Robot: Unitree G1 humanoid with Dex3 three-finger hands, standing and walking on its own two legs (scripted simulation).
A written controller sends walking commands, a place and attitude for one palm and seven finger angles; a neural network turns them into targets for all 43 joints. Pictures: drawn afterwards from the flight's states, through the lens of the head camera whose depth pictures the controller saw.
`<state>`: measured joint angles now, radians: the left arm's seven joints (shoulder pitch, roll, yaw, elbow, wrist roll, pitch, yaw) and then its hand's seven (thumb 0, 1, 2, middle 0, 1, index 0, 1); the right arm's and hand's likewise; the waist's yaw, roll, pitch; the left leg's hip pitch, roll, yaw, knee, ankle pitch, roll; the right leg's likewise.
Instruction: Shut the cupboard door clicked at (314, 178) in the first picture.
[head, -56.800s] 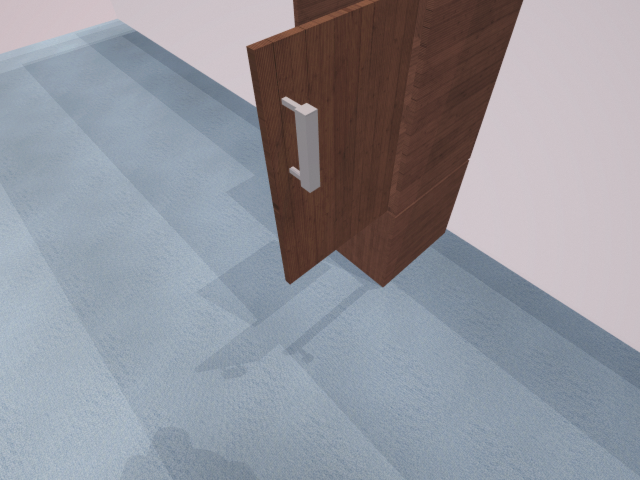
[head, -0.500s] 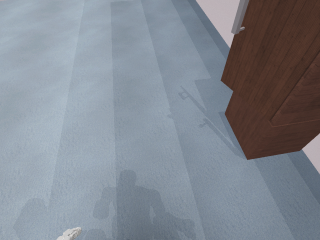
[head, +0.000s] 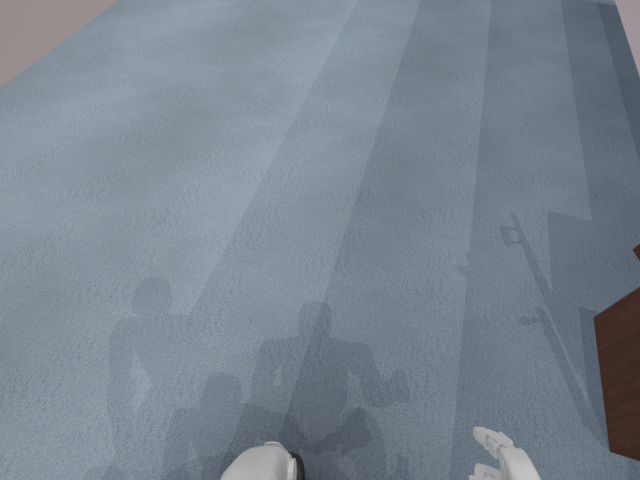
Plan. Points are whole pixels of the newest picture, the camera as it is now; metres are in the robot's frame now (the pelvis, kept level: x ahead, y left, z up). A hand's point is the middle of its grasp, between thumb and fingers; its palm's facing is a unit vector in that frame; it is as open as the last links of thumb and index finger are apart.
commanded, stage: walk to a spot facing it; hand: left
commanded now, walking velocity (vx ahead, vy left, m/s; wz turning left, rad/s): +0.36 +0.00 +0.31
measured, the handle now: out of the picture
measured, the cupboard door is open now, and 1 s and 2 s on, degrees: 21 21 21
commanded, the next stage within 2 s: turn to face it in 0.54 s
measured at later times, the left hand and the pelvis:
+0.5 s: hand (206, 336) +0.31 +0.22 -0.14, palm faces +0.02 -0.99 -0.16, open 7.4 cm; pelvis +0.20 +0.04 +0.02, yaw +2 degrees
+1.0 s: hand (213, 295) +0.39 +0.23 -0.15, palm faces -0.02 -0.98 -0.20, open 7.3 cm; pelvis +0.39 +0.05 +0.03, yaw -6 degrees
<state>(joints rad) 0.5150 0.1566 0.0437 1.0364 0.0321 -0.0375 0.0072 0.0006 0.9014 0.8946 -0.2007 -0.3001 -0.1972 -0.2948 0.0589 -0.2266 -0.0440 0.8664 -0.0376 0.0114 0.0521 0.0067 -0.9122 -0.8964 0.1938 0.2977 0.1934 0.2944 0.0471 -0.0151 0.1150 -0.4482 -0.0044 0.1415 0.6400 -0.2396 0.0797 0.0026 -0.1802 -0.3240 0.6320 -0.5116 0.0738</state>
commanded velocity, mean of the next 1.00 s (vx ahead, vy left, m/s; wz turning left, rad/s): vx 0.21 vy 0.00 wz -0.23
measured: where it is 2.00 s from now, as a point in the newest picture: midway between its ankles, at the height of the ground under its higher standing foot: (308, 373)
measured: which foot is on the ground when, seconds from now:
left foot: down 0.00-0.62, up 0.64-1.00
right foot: down 0.00-0.00, up 0.02-0.60, down 0.62-1.00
